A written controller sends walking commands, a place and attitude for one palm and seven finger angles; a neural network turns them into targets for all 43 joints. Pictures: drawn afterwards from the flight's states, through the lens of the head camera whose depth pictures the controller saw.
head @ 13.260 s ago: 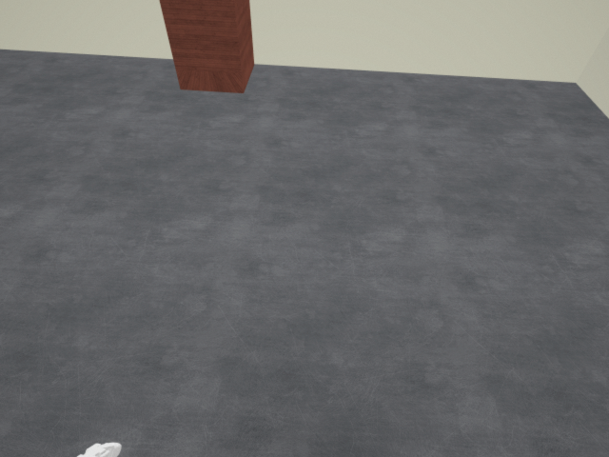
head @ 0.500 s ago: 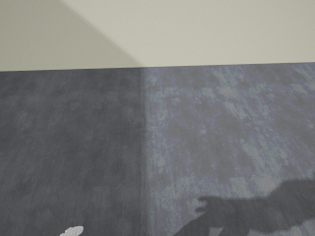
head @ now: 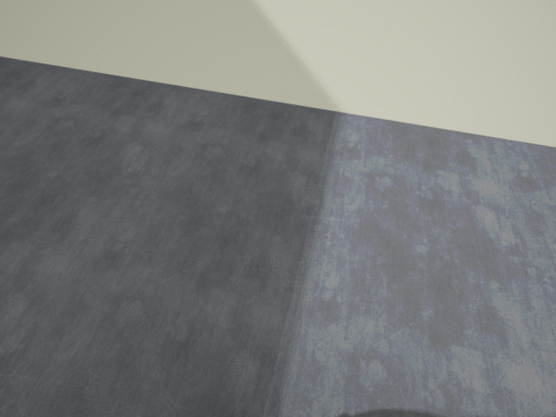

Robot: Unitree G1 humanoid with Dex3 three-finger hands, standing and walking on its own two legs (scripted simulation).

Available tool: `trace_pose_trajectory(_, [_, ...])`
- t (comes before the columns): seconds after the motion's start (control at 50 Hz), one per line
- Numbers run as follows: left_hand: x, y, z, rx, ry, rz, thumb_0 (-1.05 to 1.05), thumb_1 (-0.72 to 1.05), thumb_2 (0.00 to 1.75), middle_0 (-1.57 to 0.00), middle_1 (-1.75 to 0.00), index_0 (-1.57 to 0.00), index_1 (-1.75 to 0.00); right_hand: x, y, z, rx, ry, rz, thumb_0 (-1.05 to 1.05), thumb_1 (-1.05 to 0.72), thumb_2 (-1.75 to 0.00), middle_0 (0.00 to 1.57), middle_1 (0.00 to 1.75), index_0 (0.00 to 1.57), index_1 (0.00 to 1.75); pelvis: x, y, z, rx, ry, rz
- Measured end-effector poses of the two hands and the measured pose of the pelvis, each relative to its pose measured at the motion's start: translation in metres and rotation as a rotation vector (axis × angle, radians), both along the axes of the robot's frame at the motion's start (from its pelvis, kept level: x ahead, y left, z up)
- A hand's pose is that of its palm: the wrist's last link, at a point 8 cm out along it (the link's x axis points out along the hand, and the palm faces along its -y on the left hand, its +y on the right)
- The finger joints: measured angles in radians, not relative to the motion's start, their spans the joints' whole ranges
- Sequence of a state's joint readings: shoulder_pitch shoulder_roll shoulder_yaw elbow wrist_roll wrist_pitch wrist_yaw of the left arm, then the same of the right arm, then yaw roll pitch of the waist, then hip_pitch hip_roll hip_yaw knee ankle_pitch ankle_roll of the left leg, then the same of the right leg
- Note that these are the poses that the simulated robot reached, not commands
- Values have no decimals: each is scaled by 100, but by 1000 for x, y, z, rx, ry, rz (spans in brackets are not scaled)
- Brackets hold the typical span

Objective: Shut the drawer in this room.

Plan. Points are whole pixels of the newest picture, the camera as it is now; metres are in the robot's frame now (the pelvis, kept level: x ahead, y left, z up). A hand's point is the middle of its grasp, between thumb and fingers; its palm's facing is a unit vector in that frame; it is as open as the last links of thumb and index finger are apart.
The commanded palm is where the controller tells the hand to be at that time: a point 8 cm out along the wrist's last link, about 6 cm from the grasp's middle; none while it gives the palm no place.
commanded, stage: turn or walk to find it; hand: left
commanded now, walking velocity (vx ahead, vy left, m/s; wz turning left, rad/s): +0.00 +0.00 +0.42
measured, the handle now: out of the picture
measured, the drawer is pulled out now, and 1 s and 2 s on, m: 0.22 0.22 0.22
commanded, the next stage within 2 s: none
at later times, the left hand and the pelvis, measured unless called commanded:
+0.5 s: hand out of the picture +0.03 +0.19 -0.14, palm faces +0.21 -0.93 -0.29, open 7.4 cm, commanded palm none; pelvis -0.03 -0.03 +0.00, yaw +12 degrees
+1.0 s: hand out of the picture -0.13 +0.20 -0.18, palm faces +0.46 -0.85 -0.25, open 7.3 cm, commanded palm none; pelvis -0.06 -0.01 +0.00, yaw +25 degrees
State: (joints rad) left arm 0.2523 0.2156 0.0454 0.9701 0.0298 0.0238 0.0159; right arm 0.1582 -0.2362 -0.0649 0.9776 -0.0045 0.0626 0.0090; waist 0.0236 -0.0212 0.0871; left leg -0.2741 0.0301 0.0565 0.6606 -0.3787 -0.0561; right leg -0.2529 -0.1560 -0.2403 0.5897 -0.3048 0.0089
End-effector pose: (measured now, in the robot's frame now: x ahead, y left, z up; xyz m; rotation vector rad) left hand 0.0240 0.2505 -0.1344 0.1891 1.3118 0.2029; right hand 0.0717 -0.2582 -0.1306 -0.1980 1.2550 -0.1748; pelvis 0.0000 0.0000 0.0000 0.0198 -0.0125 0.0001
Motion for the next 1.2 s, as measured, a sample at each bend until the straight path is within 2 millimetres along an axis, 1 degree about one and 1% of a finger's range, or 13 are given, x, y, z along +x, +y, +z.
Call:
trace_pose_trajectory(0.06, [-21,22,-14,-1,39,48,1,91,90,-20,-30,-21,-30,21,16,3,-19,-67,55,1,-91,-90,20,30,20,30,-5,11,-8,-6,-1,22])
trace_pose_trajectory(0.12, [-31,32,-11,3,58,77,1,91,90,-20,-30,-20,-30,29,30,13,-23,-99,90,1,-91,-90,20,30,20,30,-9,16,-2,-16,-10,37])
trace_pose_trajectory(0.2, [-29,37,-1,2,9,98,1,91,90,-19,-30,-20,-30,30,41,18,-9,-102,122,0,-91,-90,20,30,20,30,-14,18,5,-25,-13,67])
trace_pose_trajectory(0.28, [-20,32,8,10,-48,105,1,91,90,-19,-30,-20,-30,26,44,15,18,-95,137,0,-90,-90,20,30,21,30,-18,13,8,-22,-10,97])
trace_pose_trajectory(0.4, [-6,7,18,35,-128,105,1,91,90,-19,-30,-20,-30,10,26,-3,59,-53,140,1,-90,-90,20,30,21,30,-25,-8,3,-7,-2,147])
trace_pose_trajectory(0.46, [-8,-10,20,57,-166,112,1,91,90,-19,-30,-20,-30,3,10,-18,77,-23,142,1,-90,-90,20,30,21,30,-29,-22,-4,-3,-2,177])
trace_pose_trajectory(0.6, [-45,-41,30,48,-134,190,1,91,90,-20,-30,-21,-30,-9,-16,-16,67,61,183,1,-91,-90,20,30,20,30,-35,-38,7,18,-8,256])
trace_pose_trajectory(0.72, [-79,-49,24,29,-91,268,1,91,90,-20,-30,-21,-30,-12,-21,-10,34,122,241,1,-91,-90,20,30,20,30,-38,-40,10,21,4,318])
trace_pose_trajectory(0.82, [-118,-41,13,11,-44,341,1,91,90,-20,-30,-21,-30,6,-1,-5,9,112,324,1,-91,-90,20,30,20,30,-47,-32,7,11,14,367])
trace_pose_trajectory(0.92, [-163,-22,-10,-13,8,426,1,91,90,-20,-30,-21,-30,35,37,-3,-12,2,420,1,-91,-90,20,30,20,30,-60,-12,-6,-21,17,418])
trace_pose_trajectory(0.98, [-181,-12,-14,-15,51,456,1,91,90,-20,-30,-20,-30,44,58,5,-8,-48,457,1,-91,-90,20,30,20,30,-64,-7,-5,-17,11,427])
trace_pose_trajectory(1.1, [-178,-1,0,-4,0,494,1,91,90,-19,-30,-20,-30,49,80,14,7,-57,516,0,-91,-90,20,30,20,30,-65,-5,7,-34,10,479])
trace_pose_trajectory(1.2, [-156,-3,10,24,-71,497,1,91,90,-19,-30,-20,-30,52,77,8,32,-41,534,0,-90,-90,20,30,21,30,-62,-13,8,-27,11,519])
